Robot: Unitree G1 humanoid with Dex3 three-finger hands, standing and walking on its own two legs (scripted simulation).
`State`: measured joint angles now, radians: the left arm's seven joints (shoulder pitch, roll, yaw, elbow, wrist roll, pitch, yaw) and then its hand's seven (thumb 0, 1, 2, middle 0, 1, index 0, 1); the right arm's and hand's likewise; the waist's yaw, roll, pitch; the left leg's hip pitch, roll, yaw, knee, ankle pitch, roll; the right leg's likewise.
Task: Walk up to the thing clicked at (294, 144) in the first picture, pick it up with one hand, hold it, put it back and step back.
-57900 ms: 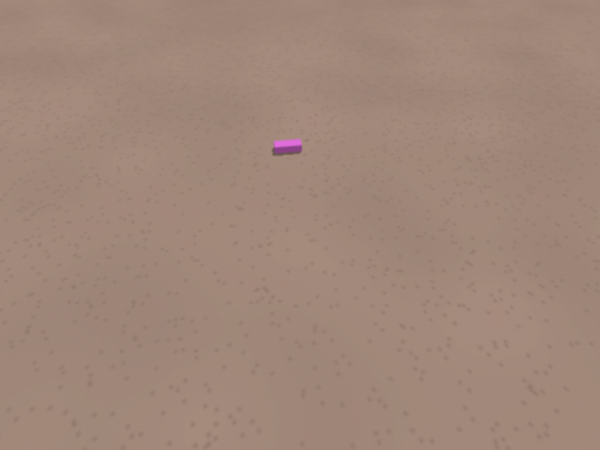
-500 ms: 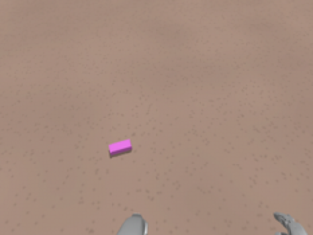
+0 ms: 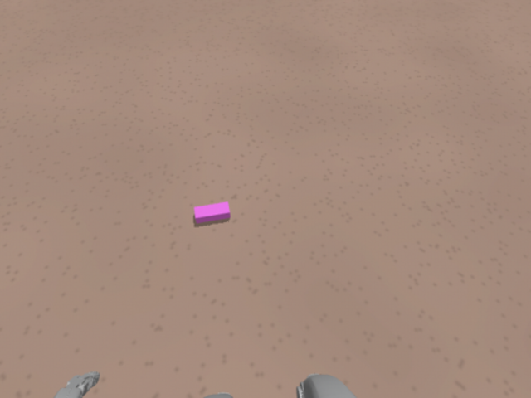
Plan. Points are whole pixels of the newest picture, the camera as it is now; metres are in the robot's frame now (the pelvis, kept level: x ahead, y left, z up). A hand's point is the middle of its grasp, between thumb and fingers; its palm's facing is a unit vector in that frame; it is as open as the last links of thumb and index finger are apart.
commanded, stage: step back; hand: left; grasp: from above
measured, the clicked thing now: (212, 212) +0.93 +0.27 -0.74
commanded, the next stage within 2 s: stand in 1.30 s
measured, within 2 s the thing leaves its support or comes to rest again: neither
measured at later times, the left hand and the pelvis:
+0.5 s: hand out of the picture -0.07 +0.29 -0.14, palm faces +0.03 -0.91 -0.41, open 7.4 cm; pelvis -0.11 +0.00 +0.00, yaw +1 degrees
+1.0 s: hand out of the picture -0.02 +0.27 -0.15, palm faces +0.05 -0.93 -0.36, open 7.4 cm; pelvis -0.07 +0.00 +0.00, yaw +2 degrees
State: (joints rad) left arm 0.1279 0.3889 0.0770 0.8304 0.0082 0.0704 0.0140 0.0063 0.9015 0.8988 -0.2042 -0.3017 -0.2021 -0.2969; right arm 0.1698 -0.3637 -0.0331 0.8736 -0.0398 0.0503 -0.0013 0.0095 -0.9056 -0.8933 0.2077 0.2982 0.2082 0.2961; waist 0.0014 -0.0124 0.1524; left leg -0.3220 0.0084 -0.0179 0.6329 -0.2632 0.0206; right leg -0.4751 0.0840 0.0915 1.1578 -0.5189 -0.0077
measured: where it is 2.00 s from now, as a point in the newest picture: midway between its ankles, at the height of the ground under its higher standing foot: outside the picture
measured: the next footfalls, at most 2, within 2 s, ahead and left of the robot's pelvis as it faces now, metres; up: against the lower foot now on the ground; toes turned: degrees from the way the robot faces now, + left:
right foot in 0.12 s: -0.03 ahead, -0.12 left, +0.00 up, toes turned +0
left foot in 0.42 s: -0.06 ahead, +0.13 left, +0.00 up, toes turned -1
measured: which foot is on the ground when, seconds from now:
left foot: down 0.00-0.14, up 0.16-0.40, down 0.42-0.70, up 0.72-0.94, down 0.96-1.00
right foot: up 0.00-0.10, down 0.12-1.00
